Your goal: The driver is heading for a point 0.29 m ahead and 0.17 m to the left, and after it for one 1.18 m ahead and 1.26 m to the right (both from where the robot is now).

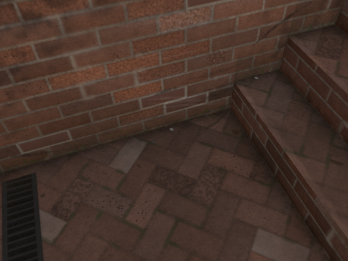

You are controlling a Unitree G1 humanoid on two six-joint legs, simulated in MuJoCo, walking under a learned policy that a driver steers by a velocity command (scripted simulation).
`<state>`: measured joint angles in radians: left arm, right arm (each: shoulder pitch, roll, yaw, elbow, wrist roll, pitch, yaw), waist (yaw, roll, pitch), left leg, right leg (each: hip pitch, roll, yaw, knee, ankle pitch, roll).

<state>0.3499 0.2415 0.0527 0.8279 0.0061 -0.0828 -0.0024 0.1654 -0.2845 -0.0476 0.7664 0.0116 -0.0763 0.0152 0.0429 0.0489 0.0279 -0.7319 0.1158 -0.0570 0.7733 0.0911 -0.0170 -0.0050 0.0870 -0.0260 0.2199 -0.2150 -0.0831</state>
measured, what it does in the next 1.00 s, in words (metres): walks ahead: left foot, then right foot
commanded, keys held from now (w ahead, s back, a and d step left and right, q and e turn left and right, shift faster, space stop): w+q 0.16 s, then e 0.84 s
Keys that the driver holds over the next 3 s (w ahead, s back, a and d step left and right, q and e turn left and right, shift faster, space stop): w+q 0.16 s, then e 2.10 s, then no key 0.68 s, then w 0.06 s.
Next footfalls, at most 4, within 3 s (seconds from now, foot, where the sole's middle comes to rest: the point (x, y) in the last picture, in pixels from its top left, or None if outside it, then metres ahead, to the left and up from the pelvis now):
0.20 left None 0.33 0.13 -0.78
0.72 right None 0.39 -0.11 -0.78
1.20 left None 0.42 0.11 -0.78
1.64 right None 0.26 -0.11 -0.78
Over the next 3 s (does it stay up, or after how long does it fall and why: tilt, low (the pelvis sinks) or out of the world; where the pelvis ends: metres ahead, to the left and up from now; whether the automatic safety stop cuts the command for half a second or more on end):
stays up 0.31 -0.09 0.00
